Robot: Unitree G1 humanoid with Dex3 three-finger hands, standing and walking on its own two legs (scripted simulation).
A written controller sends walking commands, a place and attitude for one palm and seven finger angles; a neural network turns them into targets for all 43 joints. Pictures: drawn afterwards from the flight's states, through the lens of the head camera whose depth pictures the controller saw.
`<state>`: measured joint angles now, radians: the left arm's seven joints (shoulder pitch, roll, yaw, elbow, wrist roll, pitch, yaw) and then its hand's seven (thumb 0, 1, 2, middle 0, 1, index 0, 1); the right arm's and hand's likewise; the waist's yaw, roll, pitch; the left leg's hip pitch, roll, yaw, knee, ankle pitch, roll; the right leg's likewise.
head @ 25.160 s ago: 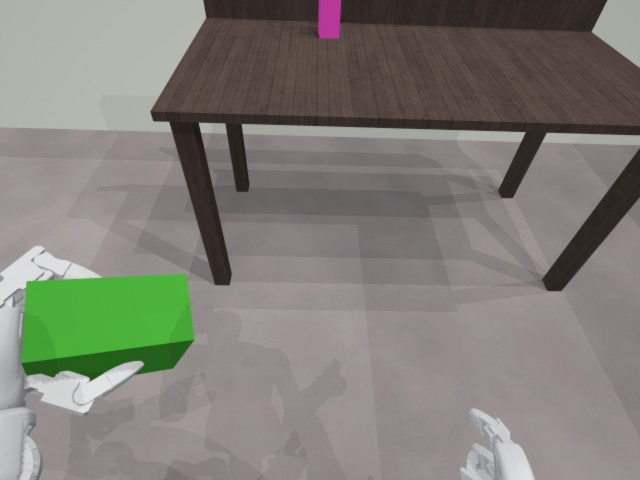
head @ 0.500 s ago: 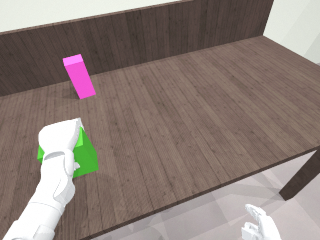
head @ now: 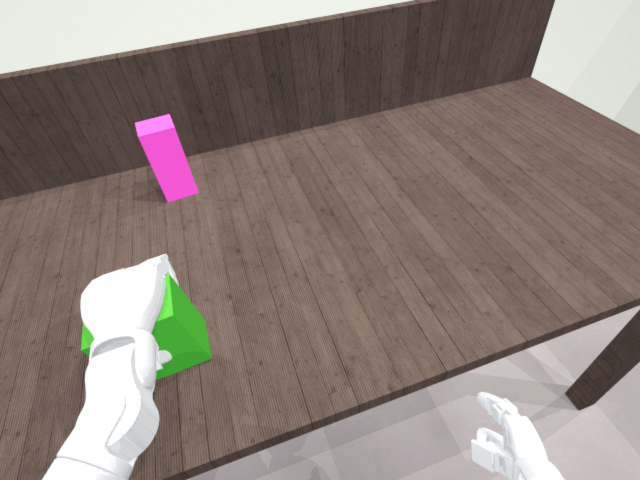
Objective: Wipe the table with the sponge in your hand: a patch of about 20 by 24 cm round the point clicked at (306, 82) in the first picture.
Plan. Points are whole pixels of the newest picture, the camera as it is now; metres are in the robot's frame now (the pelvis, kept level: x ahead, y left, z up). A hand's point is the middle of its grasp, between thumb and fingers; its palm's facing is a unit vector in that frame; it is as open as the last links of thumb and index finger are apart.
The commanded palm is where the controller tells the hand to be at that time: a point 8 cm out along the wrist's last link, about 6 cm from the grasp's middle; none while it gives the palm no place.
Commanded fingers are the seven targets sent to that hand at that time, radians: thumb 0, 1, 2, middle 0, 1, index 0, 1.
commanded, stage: wipe back along the middle lane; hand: left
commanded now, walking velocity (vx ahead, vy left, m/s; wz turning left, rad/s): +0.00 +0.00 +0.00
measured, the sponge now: (159, 340) +0.27 +0.26 +0.03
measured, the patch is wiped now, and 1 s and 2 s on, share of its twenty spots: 0.65 0.65 0.80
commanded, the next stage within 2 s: slide across to the third lane in 0.40 s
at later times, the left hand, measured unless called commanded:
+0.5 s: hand (151, 350) +0.23 +0.23 +0.08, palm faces +0.10 -0.10 -0.99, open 10.2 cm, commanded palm +0.18 +0.22 +0.11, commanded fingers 0.00 0.10 1.30 -1.20 -1.60 -1.20 -1.60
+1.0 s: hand (181, 345) +0.24 +0.20 +0.08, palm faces +0.07 -0.08 -0.99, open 10.2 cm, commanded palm +0.21 +0.17 +0.13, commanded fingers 0.00 0.10 1.30 -1.20 -1.60 -1.20 -1.60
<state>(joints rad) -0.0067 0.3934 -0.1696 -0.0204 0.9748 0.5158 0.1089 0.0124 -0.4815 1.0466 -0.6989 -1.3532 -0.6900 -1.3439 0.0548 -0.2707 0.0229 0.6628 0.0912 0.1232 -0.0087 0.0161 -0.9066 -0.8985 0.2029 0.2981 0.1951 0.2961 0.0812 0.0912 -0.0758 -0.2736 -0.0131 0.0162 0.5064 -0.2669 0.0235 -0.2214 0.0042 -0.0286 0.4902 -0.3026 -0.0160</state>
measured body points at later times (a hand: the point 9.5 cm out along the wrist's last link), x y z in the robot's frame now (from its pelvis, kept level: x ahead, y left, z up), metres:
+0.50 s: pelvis -0.01 -0.01 +0.00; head -0.03 -0.05 +0.45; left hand +0.22 +0.24 +0.13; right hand +0.22 -0.22 -0.09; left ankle +0.00 +0.10 -0.74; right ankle -0.03 -0.11 -0.74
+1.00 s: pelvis -0.02 -0.02 +0.00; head -0.04 -0.07 +0.44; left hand +0.23 +0.20 +0.13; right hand +0.22 -0.22 -0.09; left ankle +0.00 +0.10 -0.74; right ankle -0.03 -0.11 -0.74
